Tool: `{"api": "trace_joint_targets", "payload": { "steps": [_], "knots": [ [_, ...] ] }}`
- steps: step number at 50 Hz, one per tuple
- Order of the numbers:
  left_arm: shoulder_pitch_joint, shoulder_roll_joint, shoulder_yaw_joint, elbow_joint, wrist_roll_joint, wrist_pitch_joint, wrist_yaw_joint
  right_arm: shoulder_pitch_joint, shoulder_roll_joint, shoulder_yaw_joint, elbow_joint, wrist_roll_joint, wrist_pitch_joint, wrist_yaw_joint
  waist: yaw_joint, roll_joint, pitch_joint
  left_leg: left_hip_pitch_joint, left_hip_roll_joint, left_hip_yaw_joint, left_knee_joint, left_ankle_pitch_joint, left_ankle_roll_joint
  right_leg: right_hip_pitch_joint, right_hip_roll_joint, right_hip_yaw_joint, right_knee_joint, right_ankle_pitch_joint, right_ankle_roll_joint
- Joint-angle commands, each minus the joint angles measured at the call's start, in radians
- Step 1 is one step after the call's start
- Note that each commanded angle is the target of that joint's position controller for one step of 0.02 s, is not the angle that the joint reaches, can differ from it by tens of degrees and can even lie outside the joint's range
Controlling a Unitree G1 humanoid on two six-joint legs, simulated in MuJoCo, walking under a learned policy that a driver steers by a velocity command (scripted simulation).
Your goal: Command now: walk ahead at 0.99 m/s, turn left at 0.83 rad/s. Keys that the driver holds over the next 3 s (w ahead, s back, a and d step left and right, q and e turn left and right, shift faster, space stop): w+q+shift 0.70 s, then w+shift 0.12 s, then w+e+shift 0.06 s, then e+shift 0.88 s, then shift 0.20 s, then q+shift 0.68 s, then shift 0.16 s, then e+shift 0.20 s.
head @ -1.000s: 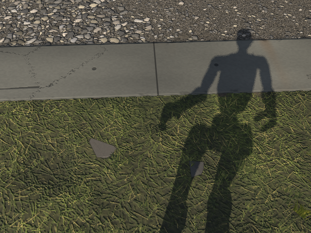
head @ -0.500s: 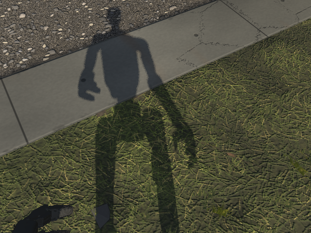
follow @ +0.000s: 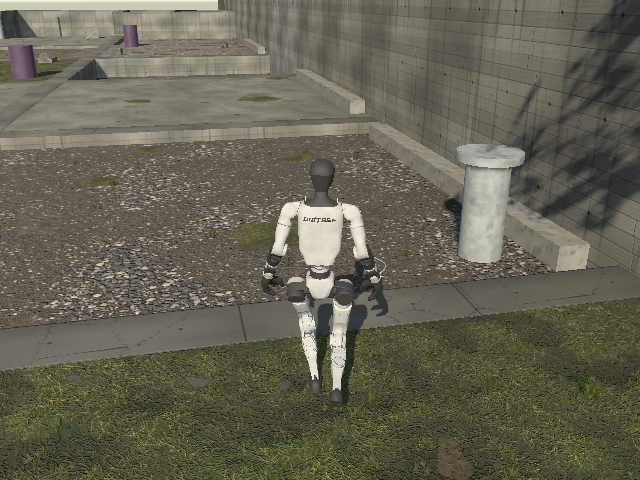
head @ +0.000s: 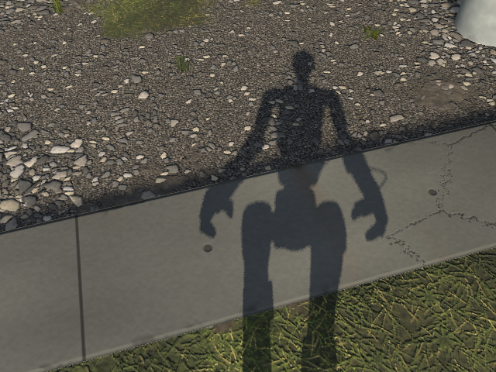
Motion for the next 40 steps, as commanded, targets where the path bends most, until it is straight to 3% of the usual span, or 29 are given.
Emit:
{"api": "trace_joint_targets", "payload": {
  "steps": [1, 2, 3, 4, 5, 7, 9, 11, 13, 14, 15, 16, 17, 18, 19, 20, 21, 22, 24, 25, 26, 29, 33, 34, 36, 37, 38, 39, 40],
  "knots": [
    [-0.125, 0.067, -0.016, -0.258, -0.023, -0.099, -0.052, 0.179, -0.079, -0.017, -0.034, -0.017, -0.020, -0.005, 0.043, -0.111, -0.094, 0.555, 0.336, -0.927, -0.542, -0.519, 0.216, -0.727, -0.029, 0.239, 0.174, 0.040, -0.104],
    [-0.102, 0.063, -0.016, -0.244, -0.002, -0.087, -0.047, 0.079, -0.097, -0.019, -0.067, -0.015, -0.036, -0.007, 0.111, -0.191, -0.029, 0.373, 0.316, -0.907, -0.552, -0.481, 0.209, -0.649, -0.071, 0.250, 0.049, 0.100, -0.089],
    [-0.091, 0.072, -0.013, -0.231, 0.016, -0.070, -0.037, 0.015, -0.114, -0.022, -0.089, -0.016, -0.042, -0.014, 0.136, -0.191, 0.013, 0.239, 0.265, -0.849, -0.555, -0.395, 0.205, -0.582, -0.092, 0.256, -0.019, 0.120, -0.056],
    [-0.081, 0.106, -0.003, -0.221, 0.018, -0.052, -0.024, -0.014, -0.105, -0.020, -0.103, -0.018, -0.043, -0.023, 0.145, -0.179, 0.033, 0.154, 0.222, -0.767, -0.561, -0.312, 0.193, -0.532, -0.116, 0.255, -0.096, 0.140, -0.024],
    [-0.092, 0.121, 0.002, -0.220, 0.021, -0.041, -0.010, -0.023, -0.093, -0.016, -0.101, -0.011, -0.044, -0.032, 0.145, -0.165, 0.048, 0.079, 0.182, -0.683, -0.556, -0.236, 0.179, -0.485, -0.135, 0.235, -0.205, 0.155, 0.004],
    [-0.226, 0.086, -0.012, -0.269, 0.046, -0.034, 0.005, 0.000, -0.085, -0.016, -0.084, 0.014, -0.041, -0.057, 0.082, -0.105, 0.071, -0.041, 0.107, -0.519, -0.539, -0.063, 0.149, -0.370, -0.129, 0.172, -0.470, 0.304, 0.049],
    [-0.329, 0.028, -0.025, -0.309, 0.030, -0.029, 0.003, 0.025, -0.110, -0.026, -0.059, 0.030, -0.027, -0.071, 0.017, -0.020, 0.041, -0.102, 0.049, -0.442, -0.501, -0.066, 0.085, -0.203, -0.076, 0.119, -0.710, 0.462, 0.080],
    [-0.334, 0.055, -0.004, -0.314, -0.009, -0.028, 0.001, 0.072, -0.117, -0.033, -0.037, 0.039, -0.017, -0.073, -0.016, 0.035, -0.018, -0.008, 0.063, -0.495, -0.445, -0.147, 0.050, -0.128, -0.039, 0.144, -0.825, 0.518, 0.109],
    [-0.317, 0.098, 0.022, -0.304, -0.037, -0.033, 0.001, 0.088, -0.095, -0.032, -0.027, 0.042, -0.008, -0.075, -0.009, 0.080, -0.038, 0.147, 0.086, -0.540, -0.356, -0.159, 0.021, -0.133, -0.048, 0.186, -0.906, 0.472, 0.108],
    [-0.274, 0.120, 0.038, -0.291, -0.044, -0.038, 0.000, 0.083, -0.083, -0.032, -0.029, 0.038, -0.003, -0.074, 0.020, 0.093, -0.060, 0.203, 0.098, -0.550, -0.287, -0.112, 0.001, -0.099, -0.053, 0.187, -0.921, 0.425, 0.091],
    [-0.152, 0.152, 0.063, -0.265, -0.046, -0.043, 0.000, 0.060, -0.081, -0.031, -0.040, 0.026, -0.002, -0.068, 0.099, 0.104, -0.125, 0.229, 0.090, -0.533, -0.150, 0.033, -0.033, 0.016, -0.058, 0.172, -0.909, 0.358, 0.063],
    [0.074, 0.185, 0.083, -0.223, -0.044, -0.046, 0.002, 0.014, -0.039, -0.016, -0.072, 0.006, -0.004, -0.056, 0.219, 0.074, -0.263, 0.123, 0.067, -0.470, 0.138, 0.086, -0.078, 0.290, -0.149, 0.226, -0.833, 0.281, 0.022],
    [0.266, 0.264, 0.090, -0.182, -0.022, -0.035, 0.002, 0.049, 0.096, 0.027, -0.111, -0.030, -0.010, -0.049, 0.229, -0.228, -0.399, -0.073, 0.014, -0.374, 0.527, -0.384, -0.095, 0.561, -0.314, 0.505, -0.874, 0.053, -0.012],
    [0.199, 0.323, 0.097, -0.181, 0.024, -0.038, -0.023, 0.206, 0.074, 0.038, -0.164, 0.076, -0.024, -0.047, 0.097, -0.646, -0.439, -0.395, 0.037, -0.303, 0.771, -0.326, -0.111, 0.634, -0.547, 1.173, -1.148, -0.404, -0.189],
    [0.105, 0.194, 0.079, -0.219, 0.023, -0.030, -0.023, 0.126, -0.023, 0.024, -0.118, 0.082, -0.009, -0.062, 0.140, -0.358, -0.266, -0.465, 0.123, -0.269, 0.850, -0.176, -0.129, 0.514, -0.492, 1.090, -1.187, -0.569, -0.188],
    [0.083, 0.144, 0.067, -0.204, 0.015, -0.018, -0.016, 0.002, -0.070, 0.013, -0.136, 0.045, -0.002, -0.058, 0.167, -0.210, -0.147, -0.462, 0.143, -0.220, 0.834, -0.094, -0.133, 0.390, -0.442, 0.853, -1.163, -0.350, -0.160],
    [0.077, 0.137, 0.063, -0.182, 0.023, -0.013, -0.016, -0.067, -0.064, 0.009, -0.145, 0.016, 0.006, -0.054, 0.162, -0.040, -0.086, -0.397, 0.183, -0.210, 0.789, -0.058, -0.133, 0.273, -0.384, 0.667, -1.144, -0.107, -0.136],
    [0.053, 0.124, 0.059, -0.155, 0.027, -0.013, -0.016, -0.102, -0.058, 0.004, -0.170, 0.008, 0.006, -0.045, 0.135, -0.047, -0.037, -0.365, 0.214, -0.222, 0.715, -0.024, -0.132, 0.187, -0.348, 0.544, -1.136, 0.040, -0.134],
    [0.050, 0.060, 0.041, -0.104, 0.020, -0.021, -0.021, -0.110, -0.041, 0.001, -0.184, 0.034, 0.023, -0.030, 0.110, -0.115, -0.013, -0.325, 0.253, -0.211, 0.660, -0.020, -0.124, 0.128, -0.301, 0.366, -1.151, 0.190, -0.107],
    [0.063, 0.051, 0.039, -0.077, 0.012, -0.022, -0.023, -0.117, -0.023, 0.007, -0.195, 0.040, 0.032, -0.024, 0.101, -0.126, -0.010, -0.340, 0.268, -0.204, 0.651, -0.028, -0.122, 0.125, -0.303, 0.320, -1.152, 0.250, -0.109],
    [0.067, 0.058, 0.041, -0.059, 0.007, -0.021, -0.023, -0.128, -0.015, 0.011, -0.203, 0.037, 0.037, -0.019, 0.094, -0.119, 0.006, -0.373, 0.274, -0.198, 0.639, -0.010, -0.123, 0.125, -0.307, 0.273, -1.162, 0.314, -0.114],
    [0.052, 0.105, 0.047, -0.031, 0.019, -0.017, -0.012, -0.180, -0.020, 0.021, -0.226, 0.026, 0.034, -0.006, 0.079, -0.082, 0.054, -0.415, 0.273, -0.178, 0.535, 0.102, -0.140, 0.102, -0.310, 0.136, -1.208, 0.450, -0.115],
    [0.111, 0.162, 0.048, 0.011, 0.023, -0.013, 0.003, -0.334, -0.022, 0.030, -0.262, 0.021, 0.018, 0.022, 0.130, -0.033, 0.120, -0.355, 0.227, -0.043, 0.254, 0.258, -0.113, 0.133, -0.283, -0.040, -1.244, 0.650, -0.051],
    [0.119, 0.185, 0.049, 0.019, 0.022, -0.010, 0.006, -0.355, -0.017, 0.033, -0.269, 0.024, 0.013, 0.032, 0.124, -0.038, 0.120, -0.291, 0.202, 0.000, 0.174, 0.266, -0.094, 0.144, -0.278, -0.083, -1.233, 0.794, -0.031],
    [0.154, 0.242, 0.057, 0.031, 0.021, -0.001, 0.019, -0.360, -0.043, 0.020, -0.269, 0.025, 0.008, 0.041, 0.099, -0.102, 0.065, -0.087, 0.101, 0.096, 0.101, 0.238, -0.061, 0.165, -0.281, -0.136, -1.151, 1.308, -0.014],
    [0.169, 0.273, 0.062, 0.040, 0.014, 0.007, 0.028, -0.318, -0.059, 0.009, -0.266, 0.024, 0.011, 0.040, 0.054, -0.151, 0.032, 0.001, 0.065, 0.103, 0.094, 0.182, -0.042, 0.185, -0.312, -0.132, -1.073, 1.522, -0.024],
    [0.149, 0.300, 0.067, 0.039, 0.012, 0.016, 0.032, -0.193, -0.098, -0.015, -0.239, 0.027, 0.016, 0.034, -0.030, -0.187, -0.030, 0.142, 0.038, 0.090, 0.086, 0.125, -0.014, 0.185, -0.339, -0.124, -0.921, 1.672, -0.043],
    [0.101, 0.297, 0.064, 0.024, 0.016, 0.020, 0.027, 0.040, -0.162, -0.050, -0.171, 0.030, 0.026, 0.020, -0.149, -0.199, -0.134, 0.409, 0.037, 0.044, 0.036, 0.132, 0.031, 0.105, -0.340, -0.103, -0.697, 1.682, -0.061],
    [0.013, 0.279, 0.057, 0.005, 0.006, 0.013, 0.020, 0.282, -0.197, -0.075, -0.088, 0.031, 0.036, -0.003, -0.277, -0.113, -0.177, 0.735, 0.103, -0.079, -0.159, 0.260, 0.080, -0.109, -0.246, -0.115, -0.309, 1.262, -0.052]
  ]
}}
Next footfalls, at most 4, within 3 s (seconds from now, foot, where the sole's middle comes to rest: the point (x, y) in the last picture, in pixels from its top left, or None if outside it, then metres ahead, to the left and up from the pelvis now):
0.32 right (323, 357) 0.52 -0.17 -0.73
0.80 left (163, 292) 0.73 0.25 -0.73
1.16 right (154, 217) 1.01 0.30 -0.73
1.46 left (77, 238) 0.94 0.53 -0.73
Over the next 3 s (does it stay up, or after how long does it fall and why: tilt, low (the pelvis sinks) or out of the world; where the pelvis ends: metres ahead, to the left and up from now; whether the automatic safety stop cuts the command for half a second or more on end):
stays up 0.84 0.44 0.05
